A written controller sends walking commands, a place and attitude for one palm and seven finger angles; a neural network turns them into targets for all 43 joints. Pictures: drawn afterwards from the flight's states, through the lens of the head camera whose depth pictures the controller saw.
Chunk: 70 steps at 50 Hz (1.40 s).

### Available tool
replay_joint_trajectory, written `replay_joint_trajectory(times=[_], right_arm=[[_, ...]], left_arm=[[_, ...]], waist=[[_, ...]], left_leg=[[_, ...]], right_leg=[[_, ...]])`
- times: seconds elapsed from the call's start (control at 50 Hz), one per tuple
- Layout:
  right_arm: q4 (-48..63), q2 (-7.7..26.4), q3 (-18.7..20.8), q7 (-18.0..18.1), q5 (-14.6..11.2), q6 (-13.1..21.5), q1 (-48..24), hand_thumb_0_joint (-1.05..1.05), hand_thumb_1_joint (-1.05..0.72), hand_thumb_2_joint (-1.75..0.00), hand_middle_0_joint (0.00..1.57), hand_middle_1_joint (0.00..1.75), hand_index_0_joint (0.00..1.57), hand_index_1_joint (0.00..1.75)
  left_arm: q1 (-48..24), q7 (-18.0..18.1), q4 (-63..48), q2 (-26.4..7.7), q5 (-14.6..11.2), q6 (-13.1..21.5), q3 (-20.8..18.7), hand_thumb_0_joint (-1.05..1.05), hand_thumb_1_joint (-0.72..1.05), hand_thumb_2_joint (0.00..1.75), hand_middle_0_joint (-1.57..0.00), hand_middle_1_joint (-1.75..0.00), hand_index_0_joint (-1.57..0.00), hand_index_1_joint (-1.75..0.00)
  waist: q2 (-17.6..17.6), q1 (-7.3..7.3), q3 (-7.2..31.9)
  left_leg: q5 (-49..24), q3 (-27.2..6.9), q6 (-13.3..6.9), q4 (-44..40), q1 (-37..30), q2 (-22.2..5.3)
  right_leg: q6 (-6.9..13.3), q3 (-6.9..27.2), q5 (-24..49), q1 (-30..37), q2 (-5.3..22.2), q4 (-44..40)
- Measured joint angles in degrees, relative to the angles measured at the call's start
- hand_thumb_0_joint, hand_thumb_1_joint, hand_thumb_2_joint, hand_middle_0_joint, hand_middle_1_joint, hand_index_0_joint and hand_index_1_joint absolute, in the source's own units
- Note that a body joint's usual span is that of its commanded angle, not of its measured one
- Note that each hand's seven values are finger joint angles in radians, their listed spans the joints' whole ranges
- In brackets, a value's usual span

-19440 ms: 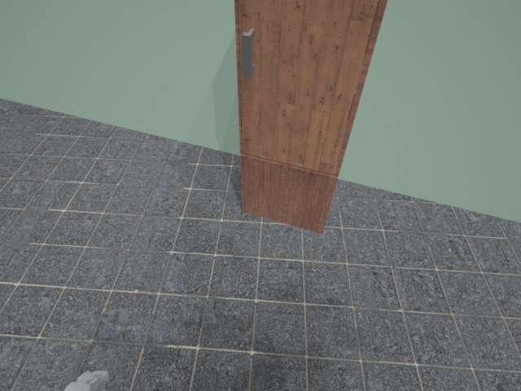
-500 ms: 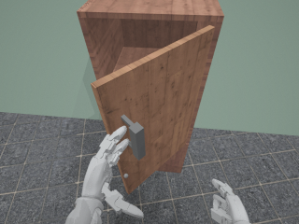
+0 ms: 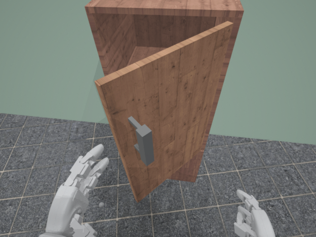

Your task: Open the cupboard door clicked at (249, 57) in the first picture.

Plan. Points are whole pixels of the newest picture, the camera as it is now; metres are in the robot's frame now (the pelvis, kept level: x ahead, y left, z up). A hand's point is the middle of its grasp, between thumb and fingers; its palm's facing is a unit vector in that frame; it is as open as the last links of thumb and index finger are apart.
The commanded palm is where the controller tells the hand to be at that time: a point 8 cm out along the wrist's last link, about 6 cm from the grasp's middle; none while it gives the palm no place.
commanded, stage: draw the hand back to the body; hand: left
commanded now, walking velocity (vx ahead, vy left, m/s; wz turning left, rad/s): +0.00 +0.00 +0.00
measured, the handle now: (140, 141) +0.32 +0.06 +0.11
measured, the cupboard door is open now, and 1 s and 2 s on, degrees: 48 48 48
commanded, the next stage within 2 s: step back with the hand held close in 1.60 s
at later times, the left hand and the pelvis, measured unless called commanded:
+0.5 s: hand (70, 197) +0.17 +0.17 +0.13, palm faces -0.09 -0.99 -0.08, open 16.3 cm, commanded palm +0.15 +0.24 +0.15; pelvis +0.00 +0.03 +0.01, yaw -1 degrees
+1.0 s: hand (18, 169) +0.20 +0.25 +0.18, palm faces +0.32 -0.87 -0.38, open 11.8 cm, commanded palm +0.16 +0.30 +0.20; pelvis +0.01 +0.03 +0.04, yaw -1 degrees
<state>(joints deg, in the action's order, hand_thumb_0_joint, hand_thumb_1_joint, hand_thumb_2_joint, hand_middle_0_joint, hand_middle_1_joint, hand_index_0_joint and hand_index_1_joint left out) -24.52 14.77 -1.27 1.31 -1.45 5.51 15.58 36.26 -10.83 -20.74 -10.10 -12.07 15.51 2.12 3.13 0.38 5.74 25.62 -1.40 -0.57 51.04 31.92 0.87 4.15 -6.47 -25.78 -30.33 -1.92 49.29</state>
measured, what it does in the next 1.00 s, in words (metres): stands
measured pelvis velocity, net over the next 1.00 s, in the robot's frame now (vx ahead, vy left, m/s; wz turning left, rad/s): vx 0.01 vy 0.03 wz -0.02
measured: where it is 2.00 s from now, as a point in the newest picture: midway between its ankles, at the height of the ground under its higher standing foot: outside the picture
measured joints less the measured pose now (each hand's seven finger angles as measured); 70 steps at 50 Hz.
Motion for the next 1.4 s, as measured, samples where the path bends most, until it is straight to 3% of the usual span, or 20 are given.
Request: replay_joint_trajectory(times=[0.08,0.18,0.26,0.54,0.58,0.68,0.8,1.02,1.28,1.4], right_arm=[[0.12,-0.29,-0.03,0.32,-0.08,1.05,-0.36,0.02,-0.9,-0.9,0.2,0.3,0.2,0.3],[0.23,-1.66,-0.54,0.34,-0.46,0.96,0.04,0.02,-0.9,-0.9,0.2,0.3,0.2,0.3],[-0.22,-2.24,-1.35,0.52,-0.79,1.13,0.8,0.02,-0.9,-0.9,0.2,0.3,0.2,0.3],[-1.82,-0.91,-2.03,1.57,-1.26,3.53,-0.32,0.02,-0.9,-0.9,0.2,0.3,0.2,0.3],[-2.11,-1.17,-2.06,2.37,-0.77,3.32,-0.47,0.02,-0.9,-0.9,0.2,0.3,0.2,0.3],[-2.9,-1.83,-2.51,3.16,0.25,2.35,-1.12,0.02,-0.9,-0.9,0.2,0.3,0.2,0.3],[-5.61,-2.24,-2.93,3.18,1.01,1.61,-1.74,0.02,-0.9,-0.9,0.2,0.3,0.2,0.3],[-9.83,-2.28,-2.3,2.67,1.45,0.82,-3.44,0.02,-0.9,-0.9,0.2,0.3,0.21,0.3],[-11.36,-1.24,-0.65,2.46,1.31,0.01,-5.11,0.02,-0.9,-0.9,0.2,0.3,0.2,0.3],[-11.54,-1.08,-0.31,2.12,1.24,-0.66,-5.51,0.01,-0.9,-0.9,0.2,0.3,0.2,0.3]], left_arm=[[-2.33,-0.06,0.07,0.03,0.9,0.02,2.17,-0.01,-0.51,0.3,-0.15,-0.3,-0.15,-0.3],[-4.02,2.56,-0.98,-1.61,2.04,-2.81,0.72,-0.01,-0.5,0.3,-0.15,-0.3,-0.16,-0.3],[-3.1,3.23,-2.67,-2.14,0.64,-5.13,-2.0,-0.01,-0.5,0.3,-0.15,-0.3,-0.16,-0.3],[-2.97,-0.67,-6.12,-4.84,-2.07,-11.34,-6.56,-0.01,-0.47,0.32,-0.15,-0.3,-0.15,-0.3],[-3.54,3.41,-7.26,-6.34,1.6,-12.2,-6.64,-0.01,-0.44,0.33,-0.16,-0.3,-0.16,-0.3],[-2.97,12.49,-8.91,-6.22,6.7,-13.16,-7.11,-0.01,-0.32,0.38,-0.16,-0.3,-0.16,-0.3],[-2.89,16.21,-7.47,-6.64,8.85,-13.42,-7.89,0.0,-0.13,0.46,-0.17,-0.3,-0.17,-0.3],[-5.16,17.62,-5.51,-8.9,8.91,-12.18,-14.3,0.0,0.25,0.62,-0.18,-0.3,-0.19,-0.3],[-9.12,17.75,-2.81,-10.43,8.19,-11.33,-20.65,0.01,0.69,0.82,-0.2,-0.3,-0.2,-0.3],[-9.54,17.5,-0.94,-8.99,7.84,-10.98,-20.33,0.01,0.82,0.87,-0.2,-0.3,-0.21,-0.3]], waist=[[0.01,-0.02,-0.29],[-0.19,-0.03,-0.03],[0.11,0.03,0.73],[0.13,1.36,-0.15],[-0.21,2.08,-0.59],[-0.28,2.17,-2.12],[-0.16,2.6,-3.89],[0.34,3.16,-5.15],[0.37,3.63,-6.04],[0.69,3.45,-6.62]], left_leg=[[-0.02,0.33,-0.38,0.96,1.13,0.11],[-0.13,1.22,-0.79,0.46,0.21,0.07],[-0.31,1.49,-1.11,-0.81,-1.69,0.1],[-1.47,0.9,-2.09,-3.91,-6.33,0.72],[-1.9,1.14,-2.12,-5.11,-7.64,0.68],[-3.92,1.31,-2.27,-9.63,-11.33,0.88],[-6.22,1.64,-2.54,-15.05,-15.74,1.39],[-9.04,2.07,-2.51,-22.63,-22.41,1.83],[-10.71,1.83,-1.79,-26.47,-25.89,1.27],[-11.32,1.85,-1.51,-27.32,-26.36,0.95]], right_leg=[[-0.25,0.26,0.14,-1.18,0.17,0.89],[-0.54,1.16,0.47,-0.63,0.14,0.64],[-0.94,1.51,0.89,1.29,0.11,-0.85],[-1.99,1.09,2.57,6.86,0.54,-5.35],[-2.02,1.37,3.07,8.07,0.47,-6.52],[-2.29,1.71,5.22,11.76,0.53,-11.14],[-2.64,2.23,7.31,15.86,0.9,-16.0],[-2.79,2.95,9.64,21.83,1.15,-22.38],[-2.1,2.86,11.31,25.28,0.47,-26.25],[-1.78,2.9,11.91,25.69,0.13,-27.04]])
